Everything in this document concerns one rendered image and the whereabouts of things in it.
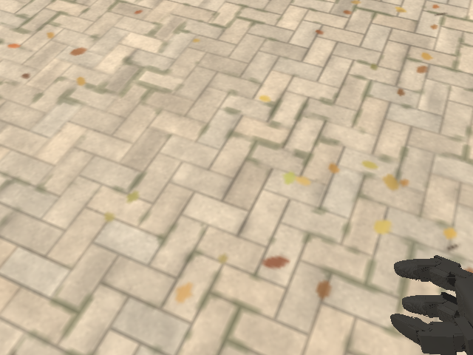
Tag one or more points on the robot right hand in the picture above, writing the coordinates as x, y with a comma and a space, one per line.
455, 333

